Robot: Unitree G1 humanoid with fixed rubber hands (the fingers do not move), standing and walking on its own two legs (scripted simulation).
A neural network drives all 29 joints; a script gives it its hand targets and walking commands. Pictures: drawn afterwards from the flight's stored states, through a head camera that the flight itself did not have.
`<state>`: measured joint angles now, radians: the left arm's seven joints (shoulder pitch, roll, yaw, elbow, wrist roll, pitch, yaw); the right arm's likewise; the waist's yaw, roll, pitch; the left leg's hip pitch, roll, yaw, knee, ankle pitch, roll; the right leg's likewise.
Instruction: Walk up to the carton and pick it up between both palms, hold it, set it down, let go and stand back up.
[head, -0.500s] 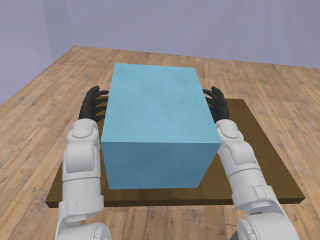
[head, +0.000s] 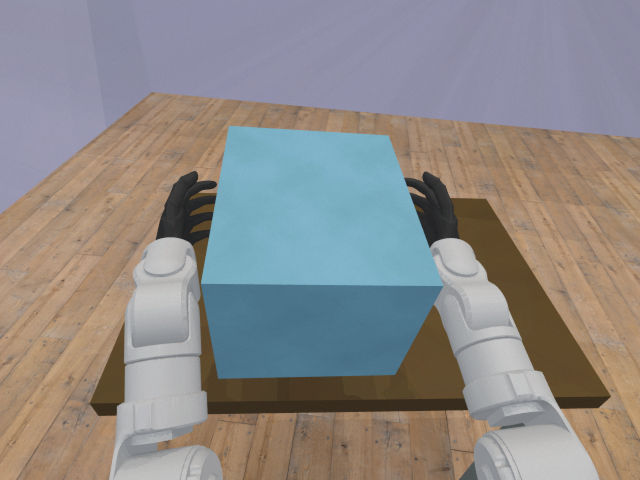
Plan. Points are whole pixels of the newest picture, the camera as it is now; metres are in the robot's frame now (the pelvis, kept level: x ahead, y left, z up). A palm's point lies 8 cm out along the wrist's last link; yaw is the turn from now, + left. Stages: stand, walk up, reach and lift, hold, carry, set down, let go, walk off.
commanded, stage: hold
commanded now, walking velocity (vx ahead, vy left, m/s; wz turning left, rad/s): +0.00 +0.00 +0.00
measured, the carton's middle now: (310, 247) +0.38 +0.01 +0.14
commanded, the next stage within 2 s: set down in 1.30 s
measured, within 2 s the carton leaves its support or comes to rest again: neither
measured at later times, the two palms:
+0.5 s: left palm (181, 240) +0.35 +0.16 +0.18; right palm (443, 235) +0.36 -0.15 +0.18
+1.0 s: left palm (179, 243) +0.35 +0.16 +0.18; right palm (441, 237) +0.36 -0.15 +0.18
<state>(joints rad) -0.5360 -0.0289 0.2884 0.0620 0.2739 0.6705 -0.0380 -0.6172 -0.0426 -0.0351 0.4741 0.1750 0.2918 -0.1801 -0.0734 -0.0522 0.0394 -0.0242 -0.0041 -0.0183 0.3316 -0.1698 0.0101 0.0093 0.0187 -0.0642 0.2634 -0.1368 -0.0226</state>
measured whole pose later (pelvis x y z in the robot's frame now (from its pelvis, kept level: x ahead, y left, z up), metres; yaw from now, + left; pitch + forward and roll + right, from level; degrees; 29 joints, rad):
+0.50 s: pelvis +0.00 -0.01 +0.00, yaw +0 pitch -7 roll -1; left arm -0.55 -0.02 0.30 0.10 0.26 0.67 -0.04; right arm -0.64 -0.03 -0.06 0.49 0.15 0.31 -0.18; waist -0.07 -0.05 0.02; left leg -0.04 0.00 -0.02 0.32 -0.16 0.00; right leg -0.01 0.02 -0.07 0.27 -0.14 -0.03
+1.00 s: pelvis +0.00 +0.00 +0.00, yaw +0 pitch -8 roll -1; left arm -0.52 -0.03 0.29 0.06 0.27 0.67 -0.04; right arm -0.61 -0.04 -0.04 0.46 0.17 0.31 -0.18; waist -0.08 -0.06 0.03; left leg -0.03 0.00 -0.02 0.33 -0.17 0.01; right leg 0.01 0.02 -0.07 0.26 -0.14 -0.03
